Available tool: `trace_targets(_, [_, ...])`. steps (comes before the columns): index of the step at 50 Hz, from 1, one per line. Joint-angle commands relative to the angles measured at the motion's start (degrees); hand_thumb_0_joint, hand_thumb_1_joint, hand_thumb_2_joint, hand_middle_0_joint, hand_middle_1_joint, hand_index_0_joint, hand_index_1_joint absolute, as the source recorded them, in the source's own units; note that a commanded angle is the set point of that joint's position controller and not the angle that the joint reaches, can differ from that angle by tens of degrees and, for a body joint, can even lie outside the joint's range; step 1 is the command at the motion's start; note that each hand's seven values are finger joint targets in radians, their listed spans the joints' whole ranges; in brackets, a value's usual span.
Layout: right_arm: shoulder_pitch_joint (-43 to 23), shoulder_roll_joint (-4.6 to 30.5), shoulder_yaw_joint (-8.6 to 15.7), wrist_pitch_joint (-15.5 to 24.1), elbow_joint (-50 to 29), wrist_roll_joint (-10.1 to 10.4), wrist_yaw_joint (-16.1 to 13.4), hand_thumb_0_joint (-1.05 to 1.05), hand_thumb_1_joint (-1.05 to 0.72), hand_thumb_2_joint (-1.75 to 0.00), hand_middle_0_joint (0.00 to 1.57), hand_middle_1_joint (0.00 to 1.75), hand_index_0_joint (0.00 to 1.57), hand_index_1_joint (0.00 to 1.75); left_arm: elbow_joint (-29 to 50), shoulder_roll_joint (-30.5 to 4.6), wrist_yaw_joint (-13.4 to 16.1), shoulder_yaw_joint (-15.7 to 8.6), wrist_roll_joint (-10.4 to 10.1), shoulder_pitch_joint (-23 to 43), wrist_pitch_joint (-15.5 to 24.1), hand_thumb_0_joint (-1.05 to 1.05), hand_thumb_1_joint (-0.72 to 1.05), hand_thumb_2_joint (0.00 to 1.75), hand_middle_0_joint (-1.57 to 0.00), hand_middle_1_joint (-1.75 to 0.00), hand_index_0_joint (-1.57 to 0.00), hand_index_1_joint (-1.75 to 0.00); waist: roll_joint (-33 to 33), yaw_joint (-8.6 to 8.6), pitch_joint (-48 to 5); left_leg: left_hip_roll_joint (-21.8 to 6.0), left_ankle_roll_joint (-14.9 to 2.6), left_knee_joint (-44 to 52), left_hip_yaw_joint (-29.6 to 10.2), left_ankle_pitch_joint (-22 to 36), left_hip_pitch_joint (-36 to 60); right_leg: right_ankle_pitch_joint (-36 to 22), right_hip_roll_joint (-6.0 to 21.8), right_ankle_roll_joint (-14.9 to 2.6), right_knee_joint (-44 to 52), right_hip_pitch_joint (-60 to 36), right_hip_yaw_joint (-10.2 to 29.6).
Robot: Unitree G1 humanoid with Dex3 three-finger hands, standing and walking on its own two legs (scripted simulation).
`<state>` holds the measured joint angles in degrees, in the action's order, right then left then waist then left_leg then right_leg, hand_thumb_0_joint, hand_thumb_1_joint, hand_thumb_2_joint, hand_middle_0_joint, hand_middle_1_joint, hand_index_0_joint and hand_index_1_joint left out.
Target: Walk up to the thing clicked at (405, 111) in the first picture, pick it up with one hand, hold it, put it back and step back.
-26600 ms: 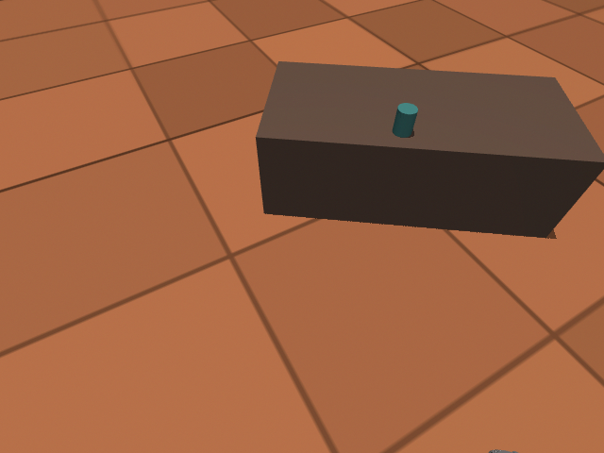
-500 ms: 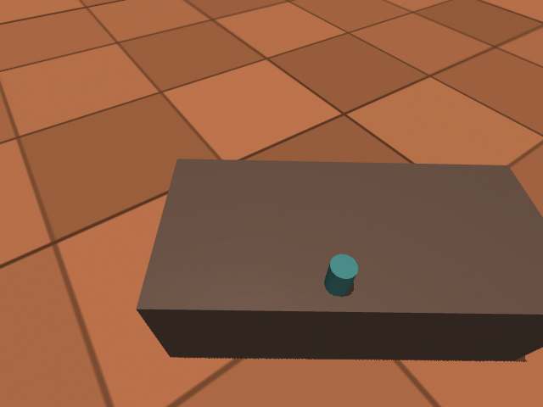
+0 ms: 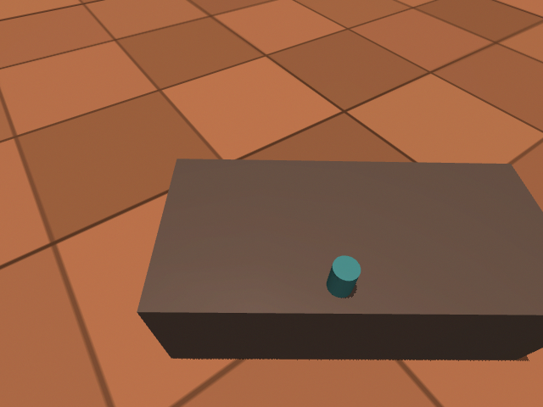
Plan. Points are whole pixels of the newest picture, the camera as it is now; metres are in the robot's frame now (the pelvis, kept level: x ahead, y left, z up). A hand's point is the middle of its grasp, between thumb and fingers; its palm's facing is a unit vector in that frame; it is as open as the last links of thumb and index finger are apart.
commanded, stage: stand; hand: right
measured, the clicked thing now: (342, 277) +0.45 -0.19 -0.31
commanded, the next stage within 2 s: step back in 0.78 s
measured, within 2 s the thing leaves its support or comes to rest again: neither
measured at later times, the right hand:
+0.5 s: hand out of the picture +0.07 -0.25 -0.16, palm faces -0.01 +0.94 -0.34, open 7.4 cm
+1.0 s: hand out of the picture +0.07 -0.28 -0.17, palm faces +0.00 +0.93 -0.36, open 7.4 cm
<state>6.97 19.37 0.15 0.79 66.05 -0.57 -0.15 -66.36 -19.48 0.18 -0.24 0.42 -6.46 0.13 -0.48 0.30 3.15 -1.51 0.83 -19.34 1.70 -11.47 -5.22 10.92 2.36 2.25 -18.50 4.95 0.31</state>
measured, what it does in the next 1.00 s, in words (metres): stands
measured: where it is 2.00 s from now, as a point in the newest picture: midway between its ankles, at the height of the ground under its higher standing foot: outside the picture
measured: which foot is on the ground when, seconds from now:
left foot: down 0.00-1.00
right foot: down 0.00-1.00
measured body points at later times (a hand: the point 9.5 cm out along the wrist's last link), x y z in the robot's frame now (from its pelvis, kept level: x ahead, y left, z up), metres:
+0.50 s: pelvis +0.00 +0.00 +0.00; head +0.01 +0.00 +0.45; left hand +0.07 +0.30 -0.14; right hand +0.07 -0.30 -0.13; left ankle -0.01 +0.13 -0.75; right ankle -0.01 -0.14 -0.75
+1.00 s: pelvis -0.03 -0.02 -0.02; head +0.02 -0.02 +0.43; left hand +0.06 +0.31 -0.14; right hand +0.07 -0.33 -0.15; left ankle -0.01 +0.13 -0.75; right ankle -0.01 -0.14 -0.75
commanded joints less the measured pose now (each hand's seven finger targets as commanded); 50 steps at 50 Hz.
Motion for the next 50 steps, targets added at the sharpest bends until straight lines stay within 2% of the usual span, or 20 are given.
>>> trace_targets(1, [-1.6,12.1,2.0,0.9,-3.2,-0.2,-0.9,0.00,-0.90,-0.90,0.20,0.30,0.20,0.30,3.0,-11.6,0.7,-1.8,0.2,2.0,1.2,0.00,0.90,0.90,-0.20,-0.30,-0.20,-0.30,0.4,-0.08,-3.2,-6.2,-1.50,3.5,-4.4,10.2,-0.7,-9.5,5.0,-2.47,2.3,0.0,3.5])
trace_targets(4, [-1.5,12.1,1.9,0.9,-3.2,-0.2,-0.9,0.00,-0.90,-0.90,0.20,0.30,0.20,0.30,3.1,-11.5,0.5,-1.8,0.2,1.8,1.2,0.00,0.90,0.90,-0.20,-0.30,-0.20,-0.30,0.7,-0.19,-2.9,-6.1,-1.48,3.9,-4.6,7.9,-1.1,-7.4,4.9,-2.44,2.7,0.3,3.5])
trace_targets(9, [-1.9,12.8,2.2,1.1,-3.6,-0.1,-0.9,0.00,-0.90,-0.90,0.20,0.30,0.20,0.30,3.6,-11.8,0.7,-1.9,0.3,1.9,1.5,0.00,0.90,0.90,-0.20,-0.30,-0.20,-0.30,0.0,-0.13,-5.4,-6.6,-1.85,2.2,-4.6,14.9,1.2,-13.6,5.5,-2.54,1.8,-1.2,3.3])
trace_targets(12, [-1.8,12.8,2.1,1.2,-3.6,0.0,-1.0,0.00,-0.90,-0.90,0.20,0.30,0.20,0.30,3.8,-11.7,0.7,-1.9,0.2,1.7,1.4,0.00,0.90,0.90,-0.20,-0.30,-0.20,-0.30,1.4,-0.16,-5.4,-6.5,-1.77,2.1,-4.3,16.4,1.4,-15.3,5.6,-2.49,1.7,-1.3,3.4])
trace_targets(16, [-2.0,12.5,2.1,0.9,-3.3,-0.1,-0.9,0.00,-0.90,-0.90,0.20,0.30,0.20,0.30,3.6,-11.8,0.6,-1.9,0.1,2.3,1.1,0.00,0.90,0.90,-0.20,-0.30,-0.20,-0.30,0.4,-0.15,-2.6,-6.3,-1.45,3.7,-4.6,9.8,-0.1,-8.4,5.2,-2.49,2.8,0.6,3.4])
trace_targets(19, [-2.3,12.5,2.2,0.9,-3.6,-0.1,-0.7,0.00,-0.90,-0.90,0.20,0.30,0.20,0.30,3.7,-11.6,0.5,-1.9,0.3,1.5,1.2,0.00,0.90,0.90,-0.20,-0.30,-0.20,-0.30,0.4,-0.13,-2.8,-6.2,-1.51,4.1,-4.8,8.5,0.0,-6.9,4.9,-2.53,3.2,1.3,3.0])
trace_targets(22, [-2.2,12.8,2.4,1.0,-3.7,-0.1,-0.7,0.00,-0.90,-0.90,0.20,0.30,0.20,0.30,4.1,-11.9,0.6,-2.1,0.3,1.9,1.4,0.00,0.90,0.90,-0.20,-0.30,-0.20,-0.30,0.3,-0.05,-4.4,-6.4,-1.92,3.1,-4.5,10.8,0.5,-10.3,5.6,-2.80,2.8,-0.2,3.5])
trace_targets(26, [-2.3,12.4,2.3,0.9,-3.5,0.0,-0.5,0.00,-0.90,-0.90,0.20,0.30,0.20,0.30,3.9,-11.9,0.6,-1.9,0.2,1.6,1.5,0.00,0.90,0.90,-0.20,-0.30,-0.20,-0.30,-0.4,0.02,-2.2,-6.0,-1.58,4.0,-4.8,8.0,-0.6,-7.5,5.1,-2.44,3.5,1.1,3.3])
trace_targets(28, [-2.7,12.8,2.5,0.8,-3.7,-0.1,-0.6,0.00,-0.90,-0.90,0.20,0.30,0.20,0.30,4.0,-11.6,0.5,-1.9,0.3,1.4,1.4,0.00,0.90,0.90,-0.20,-0.30,-0.20,-0.30,0.3,-0.11,-2.9,-6.2,-1.59,3.8,-4.8,7.4,0.1,-6.6,5.1,-2.63,3.5,1.3,3.3])
trace_targets(33, [-2.2,12.4,2.3,0.9,-3.5,0.0,-0.5,0.00,-0.90,-0.90,0.20,0.30,0.20,0.30,4.2,-11.8,0.5,-1.9,0.2,1.1,1.6,0.00,0.90,0.90,-0.20,-0.30,-0.20,-0.30,0.2,-0.09,-3.8,-6.1,-1.56,3.5,-4.8,10.3,0.3,-9.6,5.3,-2.69,3.2,0.3,3.4])
trace_targets(36, [-2.1,12.4,2.3,0.8,-3.5,0.0,-0.5,0.00,-0.90,-0.90,0.20,0.30,0.20,0.30,4.2,-12.0,0.5,-2.0,0.2,1.4,1.3,0.00,0.90,0.90,-0.20,-0.30,-0.20,-0.30,0.3,0.02,-3.2,-6.0,-1.45,4.0,-4.8,7.8,-0.7,-7.4,5.1,-2.84,3.1,0.2,3.2])
trace_targets(38, [-2.3,12.4,2.3,0.8,-3.6,-0.1,-0.5,0.00,-0.90,-0.90,0.20,0.30,0.20,0.30,4.2,-12.2,0.5,-2.1,0.2,1.0,1.3,0.00,0.90,0.90,-0.20,-0.30,-0.20,-0.30,0.5,-0.09,-3.4,-6.1,-1.78,3.7,-4.8,7.8,0.1,-8.0,5.3,-2.86,3.1,0.7,3.4])
trace_targets(39, [-3.8,15.9,3.8,-0.2,-4.9,0.2,-0.2,0.00,-0.90,-0.90,0.20,0.30,0.20,0.30,6.2,-16.0,0.6,-4.4,-0.8,1.8,0.8,0.00,0.90,0.90,-0.20,-0.30,-0.20,-0.30,0.3,-0.37,2.8,-5.6,-3.86,-1.8,-6.2,18.2,-3.9,-17.6,3.9,-2.91,-2.7,5.9,3.8])
trace_targets(41, [-1.7,15.4,4.3,-0.7,-6.3,0.9,-0.1,0.00,-0.90,-0.90,0.20,0.30,0.20,0.30,8.0,-14.6,1.0,-4.6,-0.9,1.2,0.4,0.00,0.90,0.90,-0.20,-0.30,-0.20,-0.30,1.5,0.42,-2.9,-7.2,-5.82,-3.8,-5.9,26.0,-3.2,-19.0,2.6,-3.84,-8.3,3.1,2.2])
trace_targets(43, [-2.1,16.2,5.3,-1.2,-8.2,0.9,-0.1,0.00,-0.90,-0.90,0.20,0.30,0.20,0.30,9.6,-13.1,1.0,-4.5,-1.0,0.7,-0.2,0.00,0.90,0.90,-0.20,-0.30,-0.20,-0.30,4.1,0.34,-6.6,-9.0,-8.28,-4.8,-7.0,28.5,-2.2,-15.1,0.5,-4.26,-13.2,4.0,0.3])
trace_targets(45, [-3.2,16.8,5.8,-1.8,-10.2,0.8,-0.1,0.00,-0.90,-0.90,0.20,0.30,0.20,0.30,10.7,-12.2,0.9,-4.5,-0.6,-0.7,-0.8,0.00,0.90,0.90,-0.20,-0.30,-0.20,-0.30,7.0,-0.01,-7.5,-10.7,-10.53,-5.4,-8.4,25.3,-5.0,-8.9,-0.8,-4.20,-17.8,4.2,-0.3])
trace_targets(47, [-5.1,16.7,6.1,-2.5,-12.5,0.7,-0.2,0.00,-0.90,-0.90,0.20,0.30,0.20,0.30,11.3,-12.5,0.8,-4.8,-0.1,-2.8,-1.3,0.00,0.90,0.90,-0.20,-0.30,-0.20,-0.30,7.9,-1.12,-7.9,-11.0,-11.42,-8.0,-8.7,20.7,-8.7,-5.3,-0.7,-5.03,-20.4,3.8,0.3])
trace_targets(48, [-6.0,16.2,6.2,-2.8,-13.6,0.7,-0.2,0.00,-0.90,-0.90,0.20,0.30,0.20,0.30,11.4,-12.8,0.7,-5.1,0.0,-3.8,-1.4,0.00,0.90,0.90,-0.20,-0.30,-0.20,-0.30,7.5,-1.65,-7.6,-10.1,-11.19,-10.1,-8.2,17.1,-11.3,-5.0,-0.2,-5.74,-20.8,3.5,1.1])
trace_targets(49, [-6.5,15.4,6.2,-3.2,-14.4,0.7,-0.1,0.00,-0.90,-0.90,0.20,0.30,0.20,0.30,11.7,-13.6,0.6,-5.5,0.1,-4.1,-1.5,0.00,0.90,0.90,-0.20,-0.30,-0.20,-0.30,5.4,-1.94,-6.9,-7.7,-10.25,-13.6,-7.3,12.0,-13.6,-5.6,1.4,-7.13,-18.8,4.1,3.2])
trace_targets(50, [-6.7,14.2,6.0,-3.5,-15.3,1.0,0.0,0.00,-0.90,-0.90,0.20,0.30,0.20,0.30,12.3,-15.2,0.6,-5.9,0.3,-4.7,-1.3,0.00,0.90,0.90,-0.20,-0.30,-0.20,-0.30,-0.1,-2.64,-5.9,-2.4,-7.33,-21.6,-4.7,5.2,-14.3,-10.4,6.4,-9.90,-10.6,6.5,9.1])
